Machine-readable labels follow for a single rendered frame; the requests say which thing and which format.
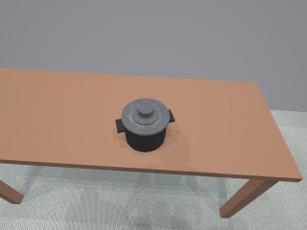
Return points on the lid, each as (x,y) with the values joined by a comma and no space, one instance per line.
(145,126)

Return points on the knob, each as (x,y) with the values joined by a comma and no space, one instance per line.
(145,110)

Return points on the table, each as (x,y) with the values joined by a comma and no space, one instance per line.
(222,128)

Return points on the pot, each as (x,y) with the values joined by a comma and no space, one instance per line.
(143,143)

